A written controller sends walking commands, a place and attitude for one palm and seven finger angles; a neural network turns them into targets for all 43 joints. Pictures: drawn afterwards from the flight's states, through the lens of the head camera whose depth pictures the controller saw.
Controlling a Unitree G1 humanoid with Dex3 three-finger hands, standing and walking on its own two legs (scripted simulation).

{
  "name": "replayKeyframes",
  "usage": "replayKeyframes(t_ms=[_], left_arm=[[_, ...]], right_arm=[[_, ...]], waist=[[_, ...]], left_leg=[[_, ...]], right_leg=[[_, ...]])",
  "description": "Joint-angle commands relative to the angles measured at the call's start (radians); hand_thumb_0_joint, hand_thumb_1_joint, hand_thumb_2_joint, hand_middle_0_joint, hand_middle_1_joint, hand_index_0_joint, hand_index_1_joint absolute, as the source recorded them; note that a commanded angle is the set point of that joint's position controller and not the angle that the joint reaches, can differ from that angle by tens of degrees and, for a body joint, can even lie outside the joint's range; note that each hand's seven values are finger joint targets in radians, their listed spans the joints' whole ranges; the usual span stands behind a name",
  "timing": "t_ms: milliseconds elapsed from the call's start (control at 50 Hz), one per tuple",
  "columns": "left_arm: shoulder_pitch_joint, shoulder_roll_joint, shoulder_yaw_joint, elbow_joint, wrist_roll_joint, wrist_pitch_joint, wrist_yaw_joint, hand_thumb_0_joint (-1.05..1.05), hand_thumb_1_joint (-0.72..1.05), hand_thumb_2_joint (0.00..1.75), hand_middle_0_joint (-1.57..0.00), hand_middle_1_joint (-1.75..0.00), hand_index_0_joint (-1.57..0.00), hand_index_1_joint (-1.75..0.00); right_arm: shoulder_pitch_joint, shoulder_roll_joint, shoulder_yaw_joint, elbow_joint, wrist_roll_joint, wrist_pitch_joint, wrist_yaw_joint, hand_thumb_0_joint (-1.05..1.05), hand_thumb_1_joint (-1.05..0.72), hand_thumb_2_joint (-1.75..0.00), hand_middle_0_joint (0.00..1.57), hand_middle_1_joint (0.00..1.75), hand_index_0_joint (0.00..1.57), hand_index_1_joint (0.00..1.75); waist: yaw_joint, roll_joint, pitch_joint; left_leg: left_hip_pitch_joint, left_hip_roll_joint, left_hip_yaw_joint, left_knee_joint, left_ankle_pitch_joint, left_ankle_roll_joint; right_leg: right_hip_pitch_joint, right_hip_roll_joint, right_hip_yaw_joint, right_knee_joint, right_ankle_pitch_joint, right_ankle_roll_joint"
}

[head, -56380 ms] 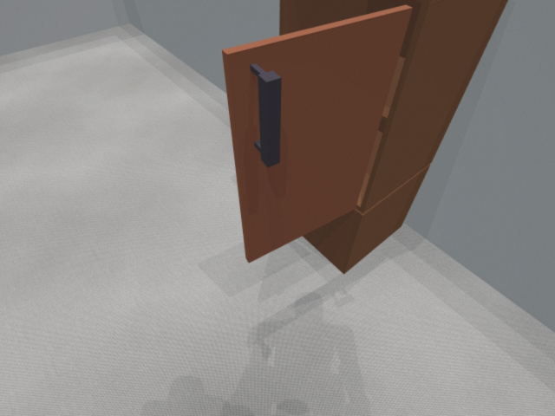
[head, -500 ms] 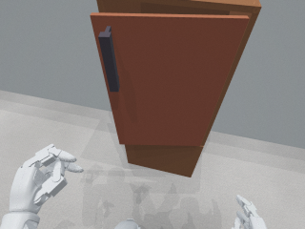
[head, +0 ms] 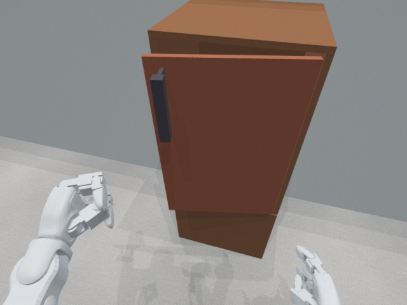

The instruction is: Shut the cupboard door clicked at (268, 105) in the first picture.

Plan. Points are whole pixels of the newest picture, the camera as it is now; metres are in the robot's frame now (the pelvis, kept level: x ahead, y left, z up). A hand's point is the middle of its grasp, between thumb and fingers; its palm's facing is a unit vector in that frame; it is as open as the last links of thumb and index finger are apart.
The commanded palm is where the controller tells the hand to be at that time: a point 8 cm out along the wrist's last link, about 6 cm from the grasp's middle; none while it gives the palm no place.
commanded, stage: raise the hand and make a fist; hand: left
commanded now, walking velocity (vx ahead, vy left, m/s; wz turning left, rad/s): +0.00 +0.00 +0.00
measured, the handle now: (163, 106) +0.51 +0.16 +0.16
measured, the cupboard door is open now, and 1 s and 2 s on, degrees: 13 13 13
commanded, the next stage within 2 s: bring the fist close to the handle in 0.48 s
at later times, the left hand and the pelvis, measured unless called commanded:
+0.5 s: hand (116, 191) +0.24 +0.17 +0.16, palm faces +0.10 -0.99 -0.05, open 3.1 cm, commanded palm +0.21 +0.22 +0.16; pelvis +0.01 -0.02 +0.01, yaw +0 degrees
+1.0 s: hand (146, 166) +0.31 +0.15 +0.15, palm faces +0.02 -1.00 -0.02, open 3.1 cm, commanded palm +0.29 +0.19 +0.16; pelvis +0.02 -0.01 +0.01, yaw -1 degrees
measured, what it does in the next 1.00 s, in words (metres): stands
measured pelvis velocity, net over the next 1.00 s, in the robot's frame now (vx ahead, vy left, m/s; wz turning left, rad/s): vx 0.02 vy -0.01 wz -0.02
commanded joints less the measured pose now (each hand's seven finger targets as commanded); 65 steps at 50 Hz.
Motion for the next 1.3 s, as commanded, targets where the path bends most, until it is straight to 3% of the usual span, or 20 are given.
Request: replayKeyframes(t_ms=[0,120,180,300,380,480,500,520,600,680,700,720,820,900,1020,1080,1100,1160,1200,1280], left_arm=[[-0.255,0.168,0.132,-0.25,-0.018,-0.061,0.024,0.0,0.9,0.9,-1.3,-1.5,-1.3,-1.5],[-0.198,0.102,0.087,-0.123,-0.035,0.044,-0.014,0.0,0.9,0.9,-1.3,-1.5,-1.3,-1.5],[-0.208,0.113,0.099,-0.136,-0.036,0.08,-0.024,0.0,0.9,0.9,-1.3,-1.5,-1.3,-1.5],[-0.283,0.185,0.169,-0.262,-0.016,-0.012,0.028,0.0,0.9,0.9,-1.3,-1.5,-1.3,-1.5],[-0.278,0.135,0.125,-0.241,-0.007,-0.069,0.03,0.0,0.9,0.9,-1.3,-1.5,-1.3,-1.5],[-0.225,0.105,0.086,-0.155,-0.016,-0.014,-0.014,0.0,0.9,0.9,-1.3,-1.5,-1.3,-1.5],[-0.192,0.127,0.115,-0.122,-0.019,0.003,-0.017,0.0,0.9,0.9,-1.3,-1.5,-1.3,-1.5],[-0.207,0.101,0.087,-0.139,-0.022,0.016,-0.026,0.0,0.9,0.9,-1.3,-1.5,-1.3,-1.5],[-0.289,0.151,0.14,-0.173,-0.026,0.014,-0.008,0.0,0.9,0.9,-1.3,-1.5,-1.3,-1.5],[-0.388,0.103,0.093,-0.199,-0.01,-0.04,0.022,0.0,0.9,0.9,-1.3,-1.5,-1.3,-1.5],[-0.406,0.128,0.098,-0.195,0.002,-0.049,0.031,0.0,0.9,0.9,-1.3,-1.5,-1.3,-1.5],[-0.433,0.085,0.049,-0.193,0.011,-0.051,0.032,0.0,0.9,0.9,-1.3,-1.5,-1.3,-1.5],[-0.49,0.054,-0.005,-0.055,0.034,0.0,0.04,0.0,0.9,0.9,-1.3,-1.5,-1.3,-1.5],[-0.563,0.109,0.055,0.034,0.041,0.059,0.07,0.0,0.9,0.9,-1.3,-1.5,-1.3,-1.5],[-0.695,0.095,0.055,0.011,0.065,0.025,0.129,0.0,0.9,0.9,-1.3,-1.5,-1.3,-1.5],[-0.723,0.068,0.031,0.077,0.07,0.012,0.129,0.0,0.9,0.9,-1.3,-1.5,-1.3,-1.5],[-0.712,0.101,0.055,0.118,0.073,0.015,0.128,0.0,0.9,0.9,-1.3,-1.5,-1.3,-1.5],[-0.764,0.054,0.006,0.165,0.076,0.037,0.11,0.0,0.9,0.9,-1.3,-1.5,-1.3,-1.5],[-0.787,0.092,0.034,0.229,0.078,0.055,0.112,0.0,0.9,0.9,-1.3,-1.5,-1.3,-1.5],[-0.963,0.054,-0.013,0.19,0.088,0.035,0.132,0.0,0.9,0.9,-1.3,-1.5,-1.3,-1.5]], right_arm=[[-0.146,-0.113,-0.053,-0.152,0.001,-0.07,-0.011,0.0,-0.9,-0.9,0.2,0.3,0.2,0.3],[-0.163,-0.113,-0.056,-0.143,0.014,-0.058,-0.011,0.0,-0.9,-0.9,0.2,0.3,0.2,0.3],[-0.172,-0.116,-0.059,-0.153,0.014,-0.042,-0.011,0.0,-0.9,-0.9,0.2,0.3,0.2,0.3],[-0.173,-0.11,-0.066,-0.155,-0.003,-0.048,-0.011,0.0,-0.9,-0.9,0.2,0.3,0.2,0.3],[-0.157,-0.102,-0.065,-0.141,-0.005,-0.054,-0.004,0.0,-0.9,-0.9,0.2,0.3,0.2,0.3],[-0.157,-0.113,-0.069,-0.138,0.004,-0.044,-0.008,0.0,-0.9,-0.9,0.2,0.3,0.2,0.3],[-0.155,-0.119,-0.073,-0.137,0.004,-0.042,-0.01,0.0,-0.9,-0.9,0.2,0.3,0.2,0.3],[-0.166,-0.115,-0.071,-0.145,0.006,-0.037,-0.012,0.0,-0.9,-0.9,0.2,0.3,0.2,0.3],[-0.17,-0.118,-0.072,-0.144,0.001,-0.031,-0.018,0.0,-0.9,-0.9,0.2,0.3,0.2,0.3],[-0.165,-0.107,-0.07,-0.134,-0.004,-0.037,-0.013,0.0,-0.9,-0.9,0.2,0.3,0.2,0.3],[-0.161,-0.112,-0.071,-0.126,-0.005,-0.038,-0.011,0.0,-0.9,-0.9,0.2,0.3,0.2,0.3],[-0.164,-0.106,-0.069,-0.126,-0.004,-0.038,-0.011,0.0,-0.9,-0.9,0.2,0.3,0.2,0.3],[-0.163,-0.112,-0.069,-0.113,-0.001,-0.023,-0.015,0.0,-0.9,-0.9,0.2,0.3,0.2,0.3],[-0.174,-0.12,-0.069,-0.106,-0.002,0.005,-0.02,0.0,-0.9,-0.9,0.2,0.3,0.2,0.3],[-0.184,-0.107,-0.067,-0.114,-0.013,0.027,-0.004,0.0,-0.9,-0.9,0.2,0.3,0.2,0.3],[-0.173,-0.11,-0.069,-0.102,-0.013,0.035,0.002,0.0,-0.9,-0.9,0.2,0.3,0.2,0.3],[-0.167,-0.12,-0.076,-0.096,-0.011,0.042,0.003,0.0,-0.9,-0.9,0.2,0.3,0.2,0.3],[-0.168,-0.118,-0.076,-0.098,-0.005,0.058,0.002,0.0,-0.9,-0.9,0.2,0.3,0.2,0.3],[-0.162,-0.129,-0.079,-0.089,-0.003,0.07,-0.002,0.0,-0.9,-0.9,0.2,0.3,0.2,0.3],[-0.164,-0.122,-0.081,-0.093,-0.004,0.077,-0.007,0.0,-0.9,-0.9,0.2,0.3,0.2,0.3]], waist=[[-0.001,0.013,-0.08],[0.007,-0.069,-0.023],[0.011,-0.078,-0.017],[0.007,-0.063,-0.071],[-0.002,0.009,-0.076],[-0.001,-0.022,-0.04],[0.004,-0.08,-0.034],[0.002,-0.072,-0.037],[0.0,-0.085,-0.061],[-0.014,-0.031,-0.095],[-0.018,-0.03,-0.094],[-0.023,0.007,-0.101],[-0.024,-0.033,-0.067],[-0.012,-0.085,-0.084],[-0.011,-0.029,-0.179],[-0.022,-0.042,-0.157],[-0.02,-0.072,-0.149],[-0.031,-0.045,-0.129],[-0.031,-0.083,-0.107],[-0.05,-0.015,-0.161]], left_leg=[[0.209,-0.012,-0.028,-0.165,-0.02,0.019],[0.207,-0.022,-0.001,-0.17,0.013,0.025],[0.219,-0.028,0.007,-0.169,0.031,0.027],[0.256,-0.026,0.016,-0.146,0.089,0.027],[0.275,-0.029,0.02,-0.147,0.108,0.023],[0.248,-0.03,0.025,-0.144,0.089,0.025],[0.234,-0.028,0.02,-0.14,0.088,0.027],[0.234,-0.03,0.024,-0.141,0.089,0.029],[0.257,-0.027,0.019,-0.137,0.117,0.03],[0.294,-0.027,0.013,-0.142,0.134,0.027],[0.294,-0.022,0.013,-0.139,0.131,0.028],[0.302,-0.026,0.015,-0.142,0.126,0.028],[0.275,-0.023,0.007,-0.163,0.065,0.028],[0.267,-0.023,0.009,-0.168,0.071,0.029],[0.324,-0.018,0.016,-0.169,0.16,0.021],[0.322,-0.018,0.022,-0.165,0.172,0.02],[0.307,-0.016,0.025,-0.161,0.163,0.022],[0.304,-0.02,0.029,-0.167,0.151,0.021],[0.287,-0.019,0.028,-0.167,0.126,0.024],[0.335,-0.02,0.017,-0.165,0.132,0.021]], right_leg=[[-0.113,0.046,-0.022,-0.169,0.078,-0.028],[-0.101,0.03,0.0,-0.226,0.103,-0.016],[-0.098,0.026,0.011,-0.238,0.121,-0.01],[-0.084,0.021,0.027,-0.23,0.181,-0.006],[-0.08,0.026,0.01,-0.202,0.231,-0.013],[-0.083,0.02,0.021,-0.217,0.233,-0.005],[-0.081,0.017,0.029,-0.226,0.236,0.003],[-0.079,0.012,0.032,-0.227,0.236,0.005],[-0.081,0.02,0.026,-0.214,0.269,0.005],[-0.09,0.031,-0.002,-0.18,0.277,-0.01],[-0.094,0.031,0.003,-0.184,0.266,-0.01],[-0.097,0.029,0.001,-0.18,0.256,-0.014],[-0.109,0.028,0.0,-0.201,0.182,-0.016],[-0.09,0.03,0.006,-0.214,0.179,-0.015],[-0.046,0.032,-0.006,-0.182,0.273,-0.027],[-0.056,0.037,-0.007,-0.18,0.307,-0.025],[-0.054,0.036,-0.001,-0.189,0.302,-0.023],[-0.069,0.035,-0.001,-0.191,0.299,-0.023],[-0.079,0.036,0.007,-0.208,0.268,-0.019],[-0.092,0.038,0.004,-0.197,0.252,-0.028]])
